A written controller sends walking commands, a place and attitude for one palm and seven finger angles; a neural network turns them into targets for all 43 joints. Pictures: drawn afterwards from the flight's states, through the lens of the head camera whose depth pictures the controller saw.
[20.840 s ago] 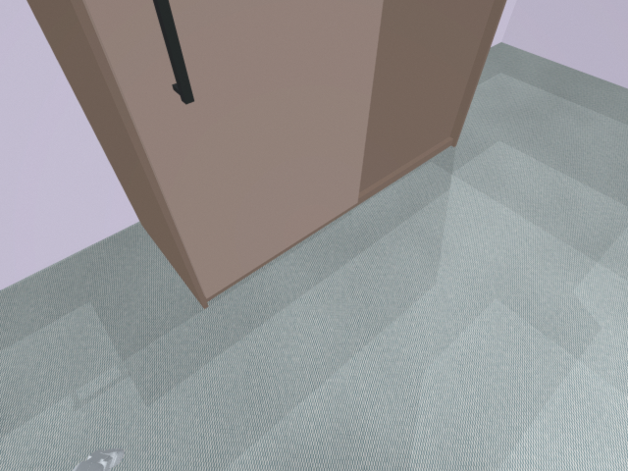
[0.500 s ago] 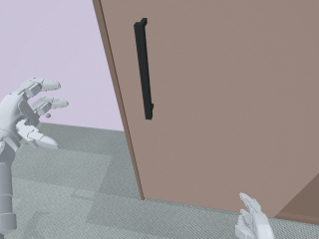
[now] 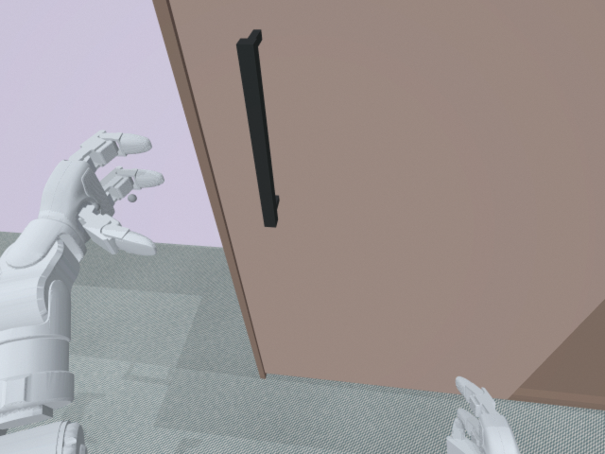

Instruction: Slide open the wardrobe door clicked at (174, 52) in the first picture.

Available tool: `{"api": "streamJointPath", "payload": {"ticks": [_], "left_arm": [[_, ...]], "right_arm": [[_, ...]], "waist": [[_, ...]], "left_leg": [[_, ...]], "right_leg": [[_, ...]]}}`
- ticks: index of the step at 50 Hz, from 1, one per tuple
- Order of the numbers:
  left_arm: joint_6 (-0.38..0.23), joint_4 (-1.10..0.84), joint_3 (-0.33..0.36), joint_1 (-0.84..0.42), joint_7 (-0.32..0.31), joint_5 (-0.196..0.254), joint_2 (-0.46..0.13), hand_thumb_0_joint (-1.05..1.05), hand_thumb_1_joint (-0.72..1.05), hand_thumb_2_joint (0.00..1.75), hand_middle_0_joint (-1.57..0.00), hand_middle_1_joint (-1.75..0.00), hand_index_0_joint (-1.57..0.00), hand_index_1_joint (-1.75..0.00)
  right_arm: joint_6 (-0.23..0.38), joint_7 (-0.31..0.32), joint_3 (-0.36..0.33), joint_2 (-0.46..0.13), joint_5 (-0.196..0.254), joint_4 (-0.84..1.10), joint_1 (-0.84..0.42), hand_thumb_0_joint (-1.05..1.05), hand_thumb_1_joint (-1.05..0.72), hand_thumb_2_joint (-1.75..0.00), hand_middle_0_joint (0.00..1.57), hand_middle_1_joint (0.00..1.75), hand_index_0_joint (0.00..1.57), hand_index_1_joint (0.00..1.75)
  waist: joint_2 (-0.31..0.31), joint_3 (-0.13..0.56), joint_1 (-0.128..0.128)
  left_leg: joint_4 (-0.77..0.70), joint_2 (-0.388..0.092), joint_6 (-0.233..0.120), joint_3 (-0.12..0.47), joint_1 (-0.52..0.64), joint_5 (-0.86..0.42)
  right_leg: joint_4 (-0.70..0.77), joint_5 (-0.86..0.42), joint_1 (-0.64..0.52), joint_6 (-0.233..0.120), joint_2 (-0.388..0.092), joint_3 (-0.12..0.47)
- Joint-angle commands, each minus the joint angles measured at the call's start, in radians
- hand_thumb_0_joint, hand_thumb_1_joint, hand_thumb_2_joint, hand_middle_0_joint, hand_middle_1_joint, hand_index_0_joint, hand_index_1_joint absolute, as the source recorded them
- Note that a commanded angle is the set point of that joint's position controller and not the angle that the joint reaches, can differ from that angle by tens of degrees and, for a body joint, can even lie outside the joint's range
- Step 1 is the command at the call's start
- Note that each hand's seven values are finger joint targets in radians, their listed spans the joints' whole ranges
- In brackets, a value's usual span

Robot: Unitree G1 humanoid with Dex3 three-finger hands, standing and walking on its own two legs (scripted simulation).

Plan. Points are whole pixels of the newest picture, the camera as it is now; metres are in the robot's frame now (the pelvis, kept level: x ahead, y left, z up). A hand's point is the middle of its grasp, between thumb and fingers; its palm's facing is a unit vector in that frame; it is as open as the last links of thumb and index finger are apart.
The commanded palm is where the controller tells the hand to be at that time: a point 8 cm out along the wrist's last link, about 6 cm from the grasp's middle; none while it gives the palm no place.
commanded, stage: move the hooked fingers beside the handle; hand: left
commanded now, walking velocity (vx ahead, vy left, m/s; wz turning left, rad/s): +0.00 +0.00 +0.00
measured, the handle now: (264, 141) +0.49 +0.10 +0.19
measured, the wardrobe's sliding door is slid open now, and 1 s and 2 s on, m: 0.00 0.00 0.00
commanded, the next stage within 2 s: feel for the door with the fingertips in 1.72 s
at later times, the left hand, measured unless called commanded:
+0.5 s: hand (169, 179) +0.38 +0.20 +0.20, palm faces -0.01 -1.00 -0.02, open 14.0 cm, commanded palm +0.37 +0.24 +0.21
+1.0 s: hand (216, 152) +0.44 +0.15 +0.20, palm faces -0.02 -1.00 +0.00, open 14.0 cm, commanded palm +0.41 +0.21 +0.20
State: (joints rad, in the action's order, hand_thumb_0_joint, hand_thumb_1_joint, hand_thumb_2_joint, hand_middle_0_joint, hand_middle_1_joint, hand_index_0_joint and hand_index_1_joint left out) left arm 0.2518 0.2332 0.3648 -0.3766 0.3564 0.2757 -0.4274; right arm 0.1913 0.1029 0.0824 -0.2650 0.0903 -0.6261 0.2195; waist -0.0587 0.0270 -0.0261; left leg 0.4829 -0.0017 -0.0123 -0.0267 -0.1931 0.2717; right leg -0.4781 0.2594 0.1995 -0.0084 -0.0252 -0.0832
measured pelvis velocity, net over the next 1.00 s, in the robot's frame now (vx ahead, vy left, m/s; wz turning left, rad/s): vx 0.01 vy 0.00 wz -0.02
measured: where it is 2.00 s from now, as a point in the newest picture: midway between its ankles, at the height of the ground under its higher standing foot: outside the picture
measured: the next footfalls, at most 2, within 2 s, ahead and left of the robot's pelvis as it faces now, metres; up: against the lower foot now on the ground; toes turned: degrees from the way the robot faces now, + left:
none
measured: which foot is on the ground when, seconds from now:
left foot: down 0.00-1.00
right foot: down 0.00-1.00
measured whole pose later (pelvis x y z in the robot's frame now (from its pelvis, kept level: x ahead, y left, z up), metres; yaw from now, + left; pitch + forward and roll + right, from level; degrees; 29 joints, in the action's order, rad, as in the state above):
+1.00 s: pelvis +0.01 +0.00 +0.00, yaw -1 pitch +1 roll +0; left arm 0.13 0.64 0.27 -0.72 0.18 0.19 -0.35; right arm 0.09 0.09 0.05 -0.26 0.08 -0.68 0.30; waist -0.05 0.03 0.04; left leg 0.45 -0.02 -0.01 -0.05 -0.21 0.26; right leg -0.45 0.25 0.23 -0.02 -0.01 -0.06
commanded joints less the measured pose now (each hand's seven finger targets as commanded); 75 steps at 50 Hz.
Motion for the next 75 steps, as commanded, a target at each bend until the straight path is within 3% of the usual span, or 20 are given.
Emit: {"api": "streamJointPath", "payload": {"ticks": [1,13,16,18,20,23,24,25,28,30,37,45,54,59,61,63,66,68,70,75], "left_arm": [[-0.066,-0.2,0.065,-0.445,-0.029,0.013,-0.256,0.0,-0.5,0.3,-0.3,-1.2,-0.3,-1.2],[-0.076,-0.12,0.038,-0.472,-0.049,0.002,-0.228,0.0,-0.5,0.3,-0.3,-1.2,-0.3,-1.2],[-0.078,-0.133,0.032,-0.495,-0.058,-0.001,-0.218,0.0,-0.5,0.3,-0.3,-1.2,-0.3,-1.2],[-0.078,-0.097,0.024,-0.497,-0.065,-0.004,-0.217,0.0,-0.5,0.3,-0.3,-1.2,-0.3,-1.2],[-0.081,-0.113,-0.009,-0.556,-0.07,-0.007,-0.187,0.0,-0.5,0.3,-0.3,-1.2,-0.3,-1.2],[-0.089,-0.056,-0.005,-0.607,-0.087,-0.014,-0.208,0.0,-0.5,0.3,-0.3,-1.2,-0.3,-1.2],[-0.095,-0.071,-0.009,-0.627,-0.091,-0.019,-0.207,0.0,-0.5,0.3,-0.3,-1.2,-0.3,-1.2],[-0.102,-0.087,-0.06,-0.67,-0.094,-0.021,-0.155,0.0,-0.5,0.3,-0.3,-1.2,-0.3,-1.2],[-0.113,-0.018,-0.027,-0.651,-0.116,-0.025,-0.183,0.0,-0.5,0.3,-0.3,-1.2,-0.3,-1.2],[-0.115,0.002,-0.087,-0.716,-0.121,-0.029,-0.116,0.0,-0.5,0.3,-0.3,-1.2,-0.3,-1.2],[-0.127,0.123,-0.032,-0.721,-0.172,-0.049,-0.155,0.0,-0.5,0.3,-0.3,-1.2,-0.3,-1.2],[-0.196,0.151,-0.053,-0.847,-0.178,-0.069,-0.151,0.0,-0.5,0.3,-0.3,-1.2,-0.3,-1.2],[-0.187,0.181,-0.037,-0.75,-0.166,-0.066,-0.152,0.0,-0.5,0.3,-0.3,-1.2,-0.3,-1.2],[-0.202,0.051,-0.033,-0.772,-0.178,-0.066,-0.153,0.0,-0.5,0.3,-0.3,-1.2,-0.3,-1.2],[-0.193,0.051,-0.031,-0.744,-0.177,-0.059,-0.142,0.0,-0.5,0.3,-0.3,-1.2,-0.3,-1.2],[-0.173,0.086,-0.027,-0.707,-0.176,-0.061,-0.154,0.0,-0.5,0.3,-0.3,-1.2,-0.3,-1.2],[-0.148,0.127,-0.068,-0.74,-0.178,-0.062,-0.112,0.0,-0.5,0.3,-0.3,-1.2,-0.3,-1.2],[-0.151,0.125,-0.054,-0.76,-0.181,-0.068,-0.144,0.0,-0.5,0.3,-0.3,-1.2,-0.3,-1.2],[-0.165,0.087,-0.095,-0.815,-0.18,-0.066,-0.1,0.0,-0.5,0.3,-0.3,-1.2,-0.3,-1.2],[-0.18,0.132,-0.113,-0.849,-0.186,-0.056,-0.07,0.0,-0.5,0.3,-0.3,-1.2,-0.3,-1.2]], "right_arm": [[0.05,0.01,-0.053,-0.117,0.001,0.155,-0.131,0.0,-0.9,-0.9,0.2,0.3,0.2,0.3],[0.019,0.002,-0.058,-0.116,0.0,0.146,-0.114,0.0,-0.9,-0.9,0.2,0.3,0.2,0.3],[0.016,0.003,-0.059,-0.113,0.001,0.151,-0.117,0.0,-0.9,-0.9,0.2,0.3,0.2,0.3],[0.009,0.003,-0.061,-0.118,0.001,0.141,-0.109,0.0,-0.9,-0.9,0.2,0.3,0.2,0.3],[0.005,0.005,-0.061,-0.112,0.003,0.142,-0.11,0.0,-0.9,-0.9,0.2,0.3,0.2,0.3],[-0.002,0.01,-0.063,-0.123,0.0,0.122,-0.092,0.0,-0.9,-0.9,0.2,0.3,0.2,0.3],[-0.003,0.01,-0.062,-0.12,0.001,0.128,-0.095,0.0,-0.9,-0.9,0.2,0.3,0.2,0.3],[-0.002,0.01,-0.059,-0.114,0.002,0.131,-0.1,0.0,-0.9,-0.9,0.2,0.3,0.2,0.3],[-0.007,0.009,-0.063,-0.12,-0.003,0.111,-0.081,0.0,-0.9,-0.9,0.2,0.3,0.2,0.3],[-0.01,0.008,-0.061,-0.115,-0.001,0.109,-0.078,0.0,-0.9,-0.9,0.2,0.3,0.2,0.3],[-0.034,-0.002,-0.073,-0.122,-0.008,0.094,-0.039,0.0,-0.9,-0.9,0.2,0.3,0.2,0.3],[-0.044,-0.001,-0.079,-0.119,-0.011,0.088,-0.003,0.0,-0.9,-0.9,0.2,0.3,0.2,0.3],[-0.061,-0.01,-0.09,-0.131,-0.008,0.097,0.01,0.0,-0.9,-0.9,0.2,0.3,0.2,0.3],[-0.059,-0.011,-0.09,-0.121,-0.01,0.113,-0.01,0.0,-0.9,-0.9,0.2,0.3,0.2,0.3],[-0.059,-0.012,-0.091,-0.118,-0.01,0.11,-0.013,0.0,-0.9,-0.9,0.2,0.3,0.2,0.3],[-0.066,-0.01,-0.089,-0.123,-0.006,0.11,-0.021,0.0,-0.9,-0.9,0.2,0.3,0.2,0.3],[-0.071,-0.006,-0.084,-0.12,-0.002,0.105,-0.029,0.0,-0.9,-0.9,0.2,0.3,0.2,0.3],[-0.077,-0.002,-0.084,-0.127,-0.004,0.107,-0.03,0.0,-0.9,-0.9,0.2,0.3,0.2,0.3],[-0.072,0.0,-0.077,-0.114,-0.003,0.115,-0.045,0.0,-0.9,-0.9,0.2,0.3,0.2,0.3],[-0.067,0.001,-0.074,-0.113,-0.006,0.096,-0.04,0.0,-0.9,-0.9,0.2,0.3,0.2,0.3]], "waist": [[0.007,0.231,0.004],[0.048,0.252,0.007],[0.002,0.268,0.007],[0.053,0.242,0.012],[0.0,0.249,0.024],[0.058,0.239,0.034],[0.023,0.261,0.031],[-0.013,0.269,0.04],[0.029,0.271,0.031],[0.018,0.26,0.048],[0.09,0.277,0.037],[0.034,0.32,0.054],[0.065,0.288,0.036],[0.026,0.339,0.032],[0.062,0.337,0.033],[0.06,0.289,0.028],[0.059,0.236,0.048],[0.068,0.248,0.045],[0.028,0.266,0.056],[0.058,0.272,0.063]], "left_leg": [[-0.054,-0.002,-0.018,0.059,0.11,-0.23],[-0.04,-0.004,-0.023,0.044,0.103,-0.297],[-0.039,-0.002,-0.02,0.045,0.116,-0.308],[-0.04,-0.007,-0.024,0.043,0.101,-0.295],[-0.042,-0.005,-0.022,0.041,0.116,-0.289],[-0.045,-0.008,-0.025,0.047,0.105,-0.256],[-0.049,-0.006,-0.024,0.047,0.114,-0.262],[-0.049,-0.004,-0.021,0.051,0.128,-0.267],[-0.048,-0.009,-0.021,0.052,0.125,-0.277],[-0.053,-0.008,-0.019,0.054,0.121,-0.273],[-0.053,-0.01,-0.023,0.041,0.086,-0.288],[-0.051,-0.009,-0.029,0.027,0.111,-0.312],[-0.064,-0.007,-0.032,0.015,0.083,-0.313],[-0.061,-0.006,-0.033,0.016,0.131,-0.357],[-0.058,-0.006,-0.034,0.01,0.132,-0.362],[-0.066,-0.005,-0.034,0.007,0.106,-0.319],[-0.072,-0.002,-0.034,0.008,0.092,-0.245],[-0.077,-0.003,-0.035,0.015,0.093,-0.238],[-0.073,0.001,-0.034,0.016,0.114,-0.24],[-0.069,0.0,-0.032,0.027,0.129,-0.241]], "right_leg": [[0.052,-0.237,-0.025,-0.015,0.004,0.027],[0.045,-0.328,-0.06,-0.016,0.0,0.034],[0.038,-0.334,-0.053,-0.019,0.0,0.033],[0.048,-0.322,-0.047,-0.016,0.001,0.034],[0.047,-0.314,-0.034,-0.017,0.001,0.035],[0.059,-0.276,-0.027,-0.016,0.004,0.037],[0.055,-0.278,-0.033,-0.018,0.003,0.039],[0.051,-0.274,-0.025,-0.021,0.002,0.037],[0.055,-0.278,-0.034,-0.022,0.005,0.036],[0.05,-0.279,-0.02,-0.022,0.005,0.032],[0.047,-0.315,-0.051,-0.018,0.008,0.037],[0.05,-0.355,-0.073,-0.018,0.01,0.05],[0.054,-0.373,-0.088,-0.017,0.014,0.044],[0.051,-0.405,-0.114,-0.019,0.015,0.049],[0.052,-0.428,-0.119,-0.016,0.017,0.05],[0.062,-0.389,-0.103,-0.014,0.016,0.049],[0.081,-0.313,-0.049,-0.012,0.019,0.051],[0.083,-0.293,-0.06,-0.014,0.017,0.05],[0.082,-0.292,-0.052,-0.016,0.016,0.054],[0.081,-0.29,-0.036,-0.017,0.021,0.048]]}}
